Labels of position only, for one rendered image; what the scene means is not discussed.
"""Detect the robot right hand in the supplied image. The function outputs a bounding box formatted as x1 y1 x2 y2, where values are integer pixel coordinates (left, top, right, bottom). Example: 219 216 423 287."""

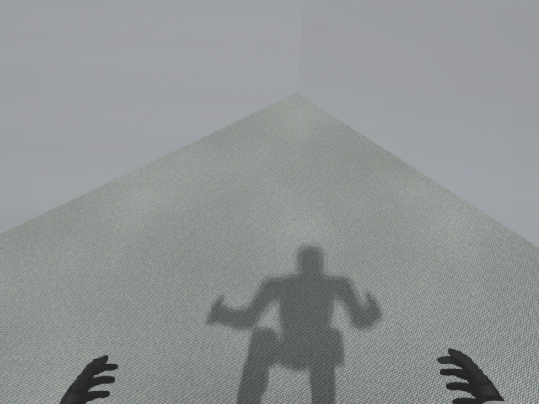
437 348 505 404

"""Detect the robot left hand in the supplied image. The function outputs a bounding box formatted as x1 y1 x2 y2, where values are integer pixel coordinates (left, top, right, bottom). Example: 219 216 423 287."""
59 355 118 404

